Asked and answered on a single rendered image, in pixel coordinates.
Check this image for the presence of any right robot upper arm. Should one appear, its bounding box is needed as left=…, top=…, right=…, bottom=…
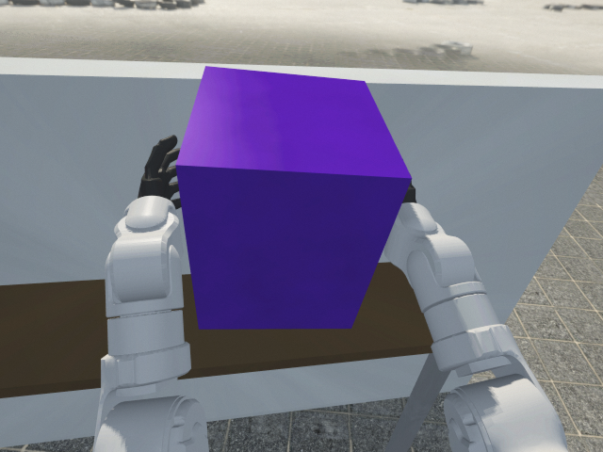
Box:
left=444, top=374, right=568, bottom=452

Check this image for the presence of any left robot forearm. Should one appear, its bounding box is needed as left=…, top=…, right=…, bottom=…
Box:
left=92, top=196, right=191, bottom=452

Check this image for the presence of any robot left hand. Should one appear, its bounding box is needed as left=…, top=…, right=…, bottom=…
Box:
left=138, top=135, right=182, bottom=209

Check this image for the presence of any left robot upper arm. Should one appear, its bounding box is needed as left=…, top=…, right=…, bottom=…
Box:
left=94, top=395, right=209, bottom=452

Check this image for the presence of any carton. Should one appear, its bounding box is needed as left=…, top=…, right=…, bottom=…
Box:
left=175, top=66, right=412, bottom=330

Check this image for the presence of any robot right hand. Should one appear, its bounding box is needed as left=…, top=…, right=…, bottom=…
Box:
left=402, top=172, right=416, bottom=203

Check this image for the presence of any table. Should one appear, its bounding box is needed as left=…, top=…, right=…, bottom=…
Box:
left=0, top=262, right=450, bottom=452

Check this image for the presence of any right robot forearm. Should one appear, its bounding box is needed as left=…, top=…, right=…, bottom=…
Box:
left=384, top=202, right=567, bottom=448

